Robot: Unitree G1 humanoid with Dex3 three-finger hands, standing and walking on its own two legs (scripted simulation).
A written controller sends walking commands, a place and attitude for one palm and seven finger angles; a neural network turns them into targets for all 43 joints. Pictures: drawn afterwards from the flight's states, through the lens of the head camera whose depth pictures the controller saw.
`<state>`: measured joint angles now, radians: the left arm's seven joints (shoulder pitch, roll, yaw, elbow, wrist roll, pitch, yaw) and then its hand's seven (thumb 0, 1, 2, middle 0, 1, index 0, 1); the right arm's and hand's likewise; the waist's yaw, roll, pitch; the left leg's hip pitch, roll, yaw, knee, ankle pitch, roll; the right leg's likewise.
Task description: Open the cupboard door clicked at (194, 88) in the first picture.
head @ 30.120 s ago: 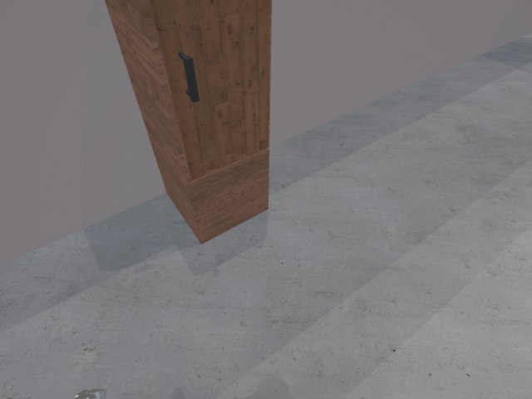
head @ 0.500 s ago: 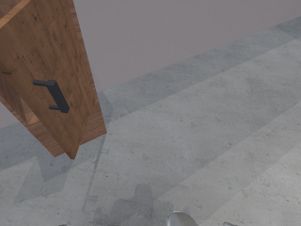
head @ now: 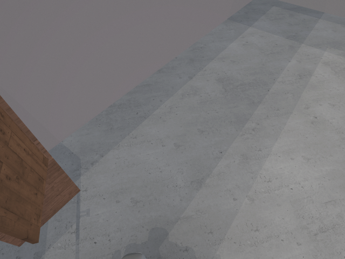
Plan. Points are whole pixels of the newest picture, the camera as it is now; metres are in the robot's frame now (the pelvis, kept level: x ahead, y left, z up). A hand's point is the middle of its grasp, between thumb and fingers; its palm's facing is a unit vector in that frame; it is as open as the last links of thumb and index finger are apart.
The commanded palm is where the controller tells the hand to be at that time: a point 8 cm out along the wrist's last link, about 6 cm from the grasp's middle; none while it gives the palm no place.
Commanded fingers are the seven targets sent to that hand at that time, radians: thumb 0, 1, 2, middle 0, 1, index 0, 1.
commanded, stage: walk to a spot facing it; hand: left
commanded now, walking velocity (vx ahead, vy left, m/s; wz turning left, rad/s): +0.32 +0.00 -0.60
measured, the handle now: out of the picture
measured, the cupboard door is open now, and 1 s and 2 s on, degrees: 52 52 52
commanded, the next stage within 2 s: turn to face it in 1.56 s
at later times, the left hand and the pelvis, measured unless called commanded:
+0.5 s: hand (155, 186) +0.35 +0.08 -0.17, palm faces -0.40 -0.90 -0.16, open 7.4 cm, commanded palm none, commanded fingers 0.00 0.90 0.90 -0.20 -0.30 -0.20 -0.30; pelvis +0.15 -0.03 -0.01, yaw -19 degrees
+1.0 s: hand (172, 186) +0.35 +0.03 -0.17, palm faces -0.29 -0.94 -0.18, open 7.3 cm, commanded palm none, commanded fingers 0.00 0.90 0.90 -0.20 -0.30 -0.20 -0.30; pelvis +0.35 -0.15 +0.00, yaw -24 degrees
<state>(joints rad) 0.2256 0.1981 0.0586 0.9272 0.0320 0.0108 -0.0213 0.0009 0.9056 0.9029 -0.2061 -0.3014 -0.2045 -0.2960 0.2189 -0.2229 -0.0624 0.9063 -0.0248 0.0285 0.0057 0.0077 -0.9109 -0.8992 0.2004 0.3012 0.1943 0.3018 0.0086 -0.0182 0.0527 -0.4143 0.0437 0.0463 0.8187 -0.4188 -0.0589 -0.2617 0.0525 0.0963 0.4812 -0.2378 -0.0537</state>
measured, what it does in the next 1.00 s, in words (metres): walks ahead, turning right: left foot, then right foot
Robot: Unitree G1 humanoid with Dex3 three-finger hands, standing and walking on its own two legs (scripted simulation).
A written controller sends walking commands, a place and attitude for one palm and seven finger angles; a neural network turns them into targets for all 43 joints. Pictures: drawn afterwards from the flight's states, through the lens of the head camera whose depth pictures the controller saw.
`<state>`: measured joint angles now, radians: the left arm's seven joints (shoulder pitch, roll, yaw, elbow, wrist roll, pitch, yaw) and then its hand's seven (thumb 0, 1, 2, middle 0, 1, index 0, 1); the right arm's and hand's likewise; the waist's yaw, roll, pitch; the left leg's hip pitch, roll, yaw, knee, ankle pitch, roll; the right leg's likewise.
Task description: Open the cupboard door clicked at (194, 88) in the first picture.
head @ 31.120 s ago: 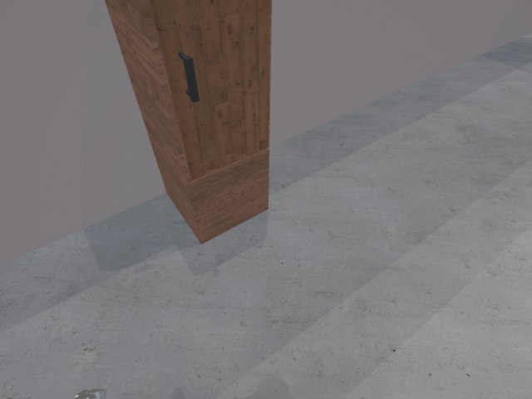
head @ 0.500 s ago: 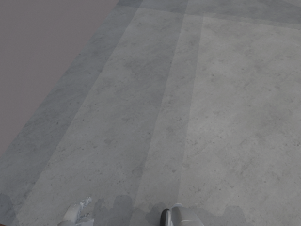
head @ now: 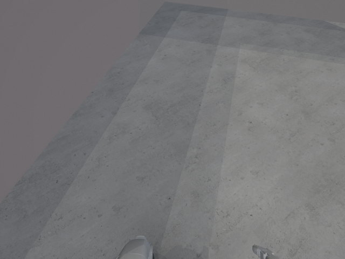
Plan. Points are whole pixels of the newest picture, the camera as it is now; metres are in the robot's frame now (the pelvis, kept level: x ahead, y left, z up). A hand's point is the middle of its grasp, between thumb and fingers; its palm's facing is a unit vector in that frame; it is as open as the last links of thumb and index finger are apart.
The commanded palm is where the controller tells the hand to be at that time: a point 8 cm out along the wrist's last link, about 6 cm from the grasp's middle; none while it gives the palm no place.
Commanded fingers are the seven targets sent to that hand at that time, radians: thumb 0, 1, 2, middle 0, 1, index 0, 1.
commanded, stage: walk to a spot facing it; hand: left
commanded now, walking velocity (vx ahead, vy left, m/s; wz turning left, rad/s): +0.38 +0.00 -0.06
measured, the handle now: out of the picture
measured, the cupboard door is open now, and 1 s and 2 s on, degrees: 52 52 52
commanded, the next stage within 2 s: turn to face it in 0.56 s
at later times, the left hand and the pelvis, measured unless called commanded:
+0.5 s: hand (131, 179) +0.36 +0.18 -0.16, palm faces -0.06 -0.96 -0.28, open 7.3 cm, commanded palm none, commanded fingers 0.00 0.90 0.90 -0.20 -0.30 -0.20 -0.30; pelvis +0.25 -0.03 -0.01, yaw -4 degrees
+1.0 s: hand (146, 170) +0.42 +0.15 -0.21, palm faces +0.19 -0.97 -0.17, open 7.3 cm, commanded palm none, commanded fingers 0.00 0.90 0.90 -0.20 -0.30 -0.20 -0.30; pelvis +0.44 -0.03 -0.02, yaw +8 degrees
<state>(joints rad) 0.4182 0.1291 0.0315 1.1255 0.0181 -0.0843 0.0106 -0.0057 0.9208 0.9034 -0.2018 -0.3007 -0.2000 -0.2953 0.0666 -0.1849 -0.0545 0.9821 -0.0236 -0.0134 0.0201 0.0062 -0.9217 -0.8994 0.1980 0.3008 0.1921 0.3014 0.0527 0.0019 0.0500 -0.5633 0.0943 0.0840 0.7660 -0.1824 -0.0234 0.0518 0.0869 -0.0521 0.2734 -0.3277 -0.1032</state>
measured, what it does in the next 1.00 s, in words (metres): walks ahead: left foot, then right foot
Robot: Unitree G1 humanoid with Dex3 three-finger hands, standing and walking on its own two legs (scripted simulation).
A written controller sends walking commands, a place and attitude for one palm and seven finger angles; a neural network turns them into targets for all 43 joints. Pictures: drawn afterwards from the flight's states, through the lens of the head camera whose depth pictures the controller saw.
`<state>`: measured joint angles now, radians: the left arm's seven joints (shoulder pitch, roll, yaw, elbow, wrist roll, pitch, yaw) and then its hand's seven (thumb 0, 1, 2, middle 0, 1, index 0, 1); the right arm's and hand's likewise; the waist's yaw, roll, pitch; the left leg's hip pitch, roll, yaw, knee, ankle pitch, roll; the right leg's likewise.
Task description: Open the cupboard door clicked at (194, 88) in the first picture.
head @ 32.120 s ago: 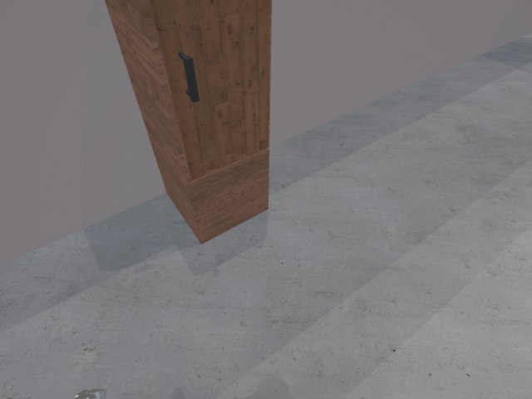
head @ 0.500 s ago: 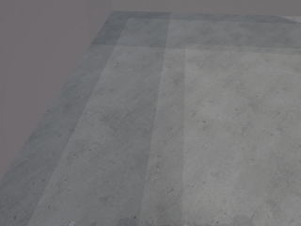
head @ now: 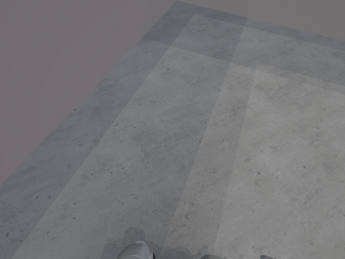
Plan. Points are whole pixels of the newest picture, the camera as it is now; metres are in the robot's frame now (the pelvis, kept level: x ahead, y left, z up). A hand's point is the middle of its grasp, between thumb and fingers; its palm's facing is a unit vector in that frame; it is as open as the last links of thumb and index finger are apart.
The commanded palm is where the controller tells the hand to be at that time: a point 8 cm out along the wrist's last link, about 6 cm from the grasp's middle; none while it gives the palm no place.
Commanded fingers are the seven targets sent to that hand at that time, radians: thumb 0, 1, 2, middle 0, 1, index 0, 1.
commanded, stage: turn to face it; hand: left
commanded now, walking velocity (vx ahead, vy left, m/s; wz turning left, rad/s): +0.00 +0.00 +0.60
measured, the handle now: out of the picture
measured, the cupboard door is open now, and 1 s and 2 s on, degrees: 52 52 52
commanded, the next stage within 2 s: none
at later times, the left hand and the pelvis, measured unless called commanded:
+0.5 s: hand out of the picture +0.07 +0.13 -0.13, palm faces +0.31 -0.91 -0.26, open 7.4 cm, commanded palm none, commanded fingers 0.00 0.90 0.90 -0.20 -0.30 -0.20 -0.30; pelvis +0.06 -0.08 +0.03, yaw +19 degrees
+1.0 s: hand out of the picture +0.06 +0.15 -0.14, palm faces +0.58 -0.76 -0.30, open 7.4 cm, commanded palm none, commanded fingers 0.00 0.90 0.90 -0.20 -0.30 -0.20 -0.30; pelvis +0.11 -0.09 +0.01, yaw +36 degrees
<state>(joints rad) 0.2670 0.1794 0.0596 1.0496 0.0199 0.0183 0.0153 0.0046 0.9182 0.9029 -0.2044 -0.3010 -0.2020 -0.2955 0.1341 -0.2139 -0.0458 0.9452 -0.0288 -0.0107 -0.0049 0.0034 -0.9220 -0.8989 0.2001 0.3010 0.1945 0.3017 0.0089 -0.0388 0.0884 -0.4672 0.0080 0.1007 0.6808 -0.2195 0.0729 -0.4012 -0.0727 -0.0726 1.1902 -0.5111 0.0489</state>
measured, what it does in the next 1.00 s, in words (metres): walks ahead, turning left: right foot, then left foot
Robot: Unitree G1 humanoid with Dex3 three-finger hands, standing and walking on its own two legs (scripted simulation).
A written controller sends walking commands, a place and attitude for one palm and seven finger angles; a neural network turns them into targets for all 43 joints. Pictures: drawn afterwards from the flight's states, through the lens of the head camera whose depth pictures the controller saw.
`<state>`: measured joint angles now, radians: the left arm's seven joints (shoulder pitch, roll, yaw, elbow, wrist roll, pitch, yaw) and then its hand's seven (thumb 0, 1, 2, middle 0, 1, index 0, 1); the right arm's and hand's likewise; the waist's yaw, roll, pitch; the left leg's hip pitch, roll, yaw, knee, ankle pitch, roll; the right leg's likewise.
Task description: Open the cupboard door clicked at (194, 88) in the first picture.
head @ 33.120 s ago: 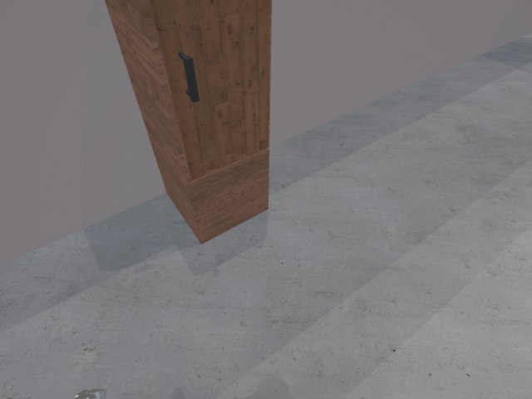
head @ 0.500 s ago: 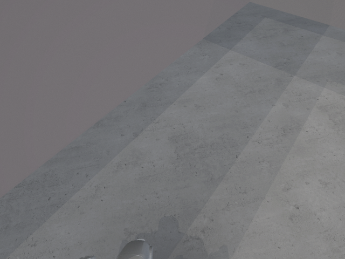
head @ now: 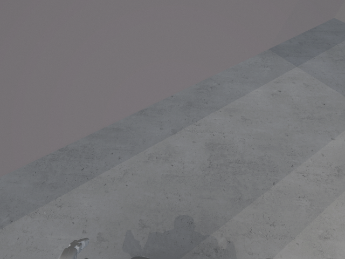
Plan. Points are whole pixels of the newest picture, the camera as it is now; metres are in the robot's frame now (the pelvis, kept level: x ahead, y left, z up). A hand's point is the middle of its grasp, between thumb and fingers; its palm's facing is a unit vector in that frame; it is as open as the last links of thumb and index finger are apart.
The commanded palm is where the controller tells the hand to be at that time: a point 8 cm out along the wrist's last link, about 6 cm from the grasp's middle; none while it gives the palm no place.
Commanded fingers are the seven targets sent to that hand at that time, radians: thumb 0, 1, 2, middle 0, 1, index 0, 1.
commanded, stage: turn to face it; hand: left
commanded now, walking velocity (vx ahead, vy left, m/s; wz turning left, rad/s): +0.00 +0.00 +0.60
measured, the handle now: out of the picture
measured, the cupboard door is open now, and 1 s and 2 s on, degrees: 52 52 52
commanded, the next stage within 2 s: none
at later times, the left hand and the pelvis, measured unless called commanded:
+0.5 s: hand out of the picture -0.01 +0.22 -0.17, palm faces +0.35 -0.90 -0.24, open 7.4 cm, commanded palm none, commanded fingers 0.00 0.90 0.90 -0.20 -0.30 -0.20 -0.30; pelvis +0.01 +0.00 +0.00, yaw +19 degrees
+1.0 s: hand out of the picture -0.01 +0.15 -0.14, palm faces +0.59 -0.77 -0.24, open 7.3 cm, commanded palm none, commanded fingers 0.00 0.90 0.90 -0.20 -0.30 -0.20 -0.30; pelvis +0.04 -0.04 +0.01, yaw +38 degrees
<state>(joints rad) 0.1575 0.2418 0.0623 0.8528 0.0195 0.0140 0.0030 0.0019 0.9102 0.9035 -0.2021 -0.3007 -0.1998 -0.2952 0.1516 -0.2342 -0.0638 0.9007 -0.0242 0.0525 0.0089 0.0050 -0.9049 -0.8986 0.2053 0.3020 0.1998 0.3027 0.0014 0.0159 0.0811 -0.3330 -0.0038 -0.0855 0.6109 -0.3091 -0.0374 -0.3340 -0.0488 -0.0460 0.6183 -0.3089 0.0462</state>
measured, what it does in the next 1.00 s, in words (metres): steps on the spot, turning left: left foot, then right foot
